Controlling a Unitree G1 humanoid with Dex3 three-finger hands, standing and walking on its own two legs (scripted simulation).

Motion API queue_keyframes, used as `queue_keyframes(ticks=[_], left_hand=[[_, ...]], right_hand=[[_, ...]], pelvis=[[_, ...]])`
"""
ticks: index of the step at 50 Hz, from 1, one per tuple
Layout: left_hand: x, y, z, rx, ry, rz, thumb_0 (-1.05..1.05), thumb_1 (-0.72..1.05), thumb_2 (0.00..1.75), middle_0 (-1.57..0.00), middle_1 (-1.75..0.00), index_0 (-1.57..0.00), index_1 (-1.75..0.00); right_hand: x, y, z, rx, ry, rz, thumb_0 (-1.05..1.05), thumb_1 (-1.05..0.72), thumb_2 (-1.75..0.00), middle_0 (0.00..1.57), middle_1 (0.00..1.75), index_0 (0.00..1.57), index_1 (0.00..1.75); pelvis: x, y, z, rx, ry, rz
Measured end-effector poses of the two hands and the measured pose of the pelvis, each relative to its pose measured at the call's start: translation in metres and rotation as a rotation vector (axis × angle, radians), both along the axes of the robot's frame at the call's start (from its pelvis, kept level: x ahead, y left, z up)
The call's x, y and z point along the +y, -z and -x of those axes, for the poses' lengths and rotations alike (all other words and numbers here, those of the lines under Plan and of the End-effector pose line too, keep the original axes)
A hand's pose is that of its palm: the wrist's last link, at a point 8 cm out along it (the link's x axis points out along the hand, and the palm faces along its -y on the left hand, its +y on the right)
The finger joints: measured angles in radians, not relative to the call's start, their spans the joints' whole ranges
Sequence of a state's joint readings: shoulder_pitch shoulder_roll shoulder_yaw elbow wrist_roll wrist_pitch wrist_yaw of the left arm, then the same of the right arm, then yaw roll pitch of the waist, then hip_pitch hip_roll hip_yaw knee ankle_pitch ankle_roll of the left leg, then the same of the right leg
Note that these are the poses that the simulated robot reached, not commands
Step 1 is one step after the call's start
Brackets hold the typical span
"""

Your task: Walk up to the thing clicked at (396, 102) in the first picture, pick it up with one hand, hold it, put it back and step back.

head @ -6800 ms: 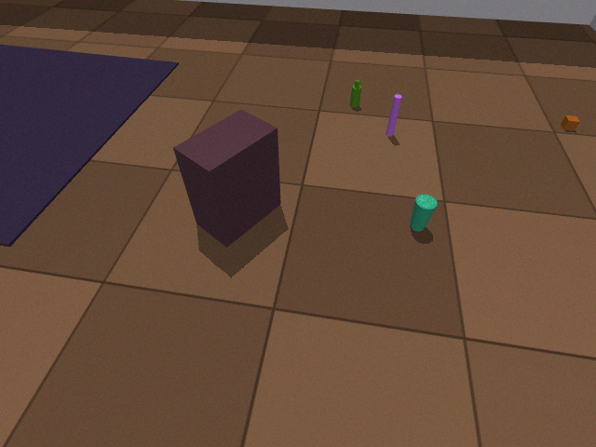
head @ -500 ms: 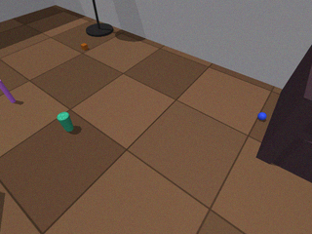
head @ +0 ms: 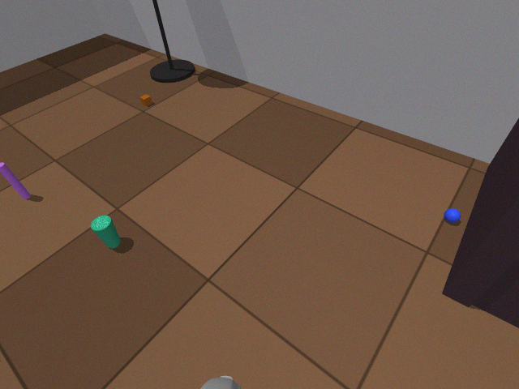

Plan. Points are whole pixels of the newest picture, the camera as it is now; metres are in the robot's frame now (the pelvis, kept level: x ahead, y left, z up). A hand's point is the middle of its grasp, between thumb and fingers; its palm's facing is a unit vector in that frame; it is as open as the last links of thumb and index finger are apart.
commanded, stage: walk up
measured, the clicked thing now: (14, 181) +1.24 +1.41 -0.66
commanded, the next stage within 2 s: none
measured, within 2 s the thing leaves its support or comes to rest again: neither
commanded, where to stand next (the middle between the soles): +0.77 +0.03 m, yaw -1 degrees
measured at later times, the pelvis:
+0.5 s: pelvis +0.23 +0.03 -0.01, yaw -1 degrees
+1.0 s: pelvis +0.44 +0.03 -0.01, yaw +0 degrees
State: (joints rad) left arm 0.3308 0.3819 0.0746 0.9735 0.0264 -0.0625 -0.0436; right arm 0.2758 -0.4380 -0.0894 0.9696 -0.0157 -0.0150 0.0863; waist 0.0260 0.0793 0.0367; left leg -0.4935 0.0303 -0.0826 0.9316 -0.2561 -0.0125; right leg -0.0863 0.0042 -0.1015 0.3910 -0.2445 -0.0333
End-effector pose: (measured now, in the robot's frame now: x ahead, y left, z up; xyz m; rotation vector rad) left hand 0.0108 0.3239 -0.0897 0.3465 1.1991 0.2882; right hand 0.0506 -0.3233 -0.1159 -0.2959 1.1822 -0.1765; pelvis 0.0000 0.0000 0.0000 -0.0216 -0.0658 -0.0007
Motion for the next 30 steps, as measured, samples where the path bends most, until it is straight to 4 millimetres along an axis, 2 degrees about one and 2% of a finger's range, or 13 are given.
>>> queue_keyframes(ticks=[6, 12, 14, 18, 22, 26, 30], left_hand=[[0.005, 0.016, -0.046, -0.001, -0.014, 0.039, 0.01, 0.90, 0.90, -0.21, -0.30, -0.21, -0.30], [0.028, 0.046, -0.109, 0.026, -0.004, 0.065, 0.01, 0.90, 0.90, -0.21, -0.30, -0.21, -0.30], [0.031, 0.047, -0.134, 0.039, 0.009, 0.072, 0.01, 0.91, 0.90, -0.21, -0.30, -0.20, -0.30], [0.033, 0.037, -0.192, -0.005, 0.054, 0.079, 0.01, 0.91, 0.90, -0.21, -0.29, -0.20, -0.30], [0.031, 0.024, -0.247, -0.045, 0.101, 0.078, 0.01, 0.91, 0.90, -0.20, -0.29, -0.20, -0.30], [0.023, 0.014, -0.298, -0.055, 0.141, 0.056, 0.01, 0.91, 0.90, -0.20, -0.29, -0.20, -0.30], [0.014, 0.012, -0.345, -0.085, 0.152, 0.006, 0.01, 0.91, 0.90, -0.20, -0.29, -0.20, -0.30]], right_hand=[[0.012, -0.008, -0.065, 0.012, -0.060, 0.019, 0.00, -0.90, -0.90, 0.20, 0.30, 0.20, 0.30], [0.035, -0.007, -0.151, -0.050, -0.093, 0.072, 0.00, -0.90, -0.90, 0.21, 0.30, 0.20, 0.30], [0.044, -0.012, -0.172, -0.105, -0.079, 0.069, 0.00, -0.90, -0.90, 0.21, 0.30, 0.20, 0.30], [0.054, -0.025, -0.196, -0.136, -0.049, 0.061, 0.00, -0.90, -0.90, 0.21, 0.30, 0.21, 0.30], [0.050, -0.026, -0.215, -0.114, -0.039, 0.056, 0.00, -0.90, -0.90, 0.21, 0.31, 0.21, 0.30], [0.035, -0.016, -0.233, -0.088, -0.018, 0.043, 0.00, -0.90, -0.90, 0.21, 0.31, 0.21, 0.30], [0.012, 0.009, -0.260, -0.054, 0.005, 0.030, 0.00, -0.90, -0.90, 0.21, 0.31, 0.21, 0.30]], pelvis=[[0.007, 0.004, -0.051, 0.013, -0.024, 0.013], [0.031, 0.022, -0.113, 0.018, -0.024, -0.013], [0.037, 0.021, -0.129, 0.014, -0.022, -0.007], [0.038, 0.010, -0.164, 0.013, -0.009, -0.013], [0.036, 0.005, -0.198, 0.017, 0.004, -0.025], [0.027, 0.006, -0.235, 0.018, 0.015, -0.037], [0.010, 0.021, -0.279, 0.017, 0.016, -0.048]])
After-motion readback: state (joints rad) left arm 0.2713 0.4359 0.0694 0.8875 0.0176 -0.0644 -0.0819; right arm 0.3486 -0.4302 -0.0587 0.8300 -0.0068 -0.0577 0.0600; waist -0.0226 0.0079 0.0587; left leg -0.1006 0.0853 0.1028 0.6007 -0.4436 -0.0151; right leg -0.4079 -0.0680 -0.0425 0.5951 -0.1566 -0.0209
